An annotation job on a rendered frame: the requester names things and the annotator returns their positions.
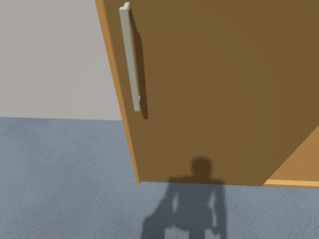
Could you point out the handle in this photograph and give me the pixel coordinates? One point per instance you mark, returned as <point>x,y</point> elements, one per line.
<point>127,35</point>

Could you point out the wardrobe door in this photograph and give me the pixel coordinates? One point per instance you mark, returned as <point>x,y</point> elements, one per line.
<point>303,163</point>
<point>228,89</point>

